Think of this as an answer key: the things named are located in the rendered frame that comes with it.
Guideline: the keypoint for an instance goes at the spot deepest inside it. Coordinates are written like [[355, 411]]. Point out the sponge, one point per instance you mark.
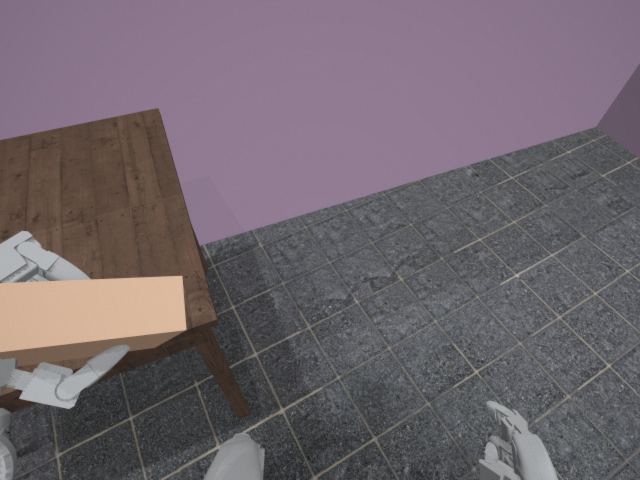
[[51, 321]]

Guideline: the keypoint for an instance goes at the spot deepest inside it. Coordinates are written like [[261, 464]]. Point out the table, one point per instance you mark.
[[105, 196]]

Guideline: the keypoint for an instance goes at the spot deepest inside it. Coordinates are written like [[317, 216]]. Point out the left robot hand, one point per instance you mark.
[[22, 259]]

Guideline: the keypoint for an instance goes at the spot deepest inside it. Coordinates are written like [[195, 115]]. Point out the robot left thigh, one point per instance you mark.
[[237, 459]]

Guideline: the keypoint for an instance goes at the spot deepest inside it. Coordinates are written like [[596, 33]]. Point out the right robot hand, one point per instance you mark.
[[526, 459]]

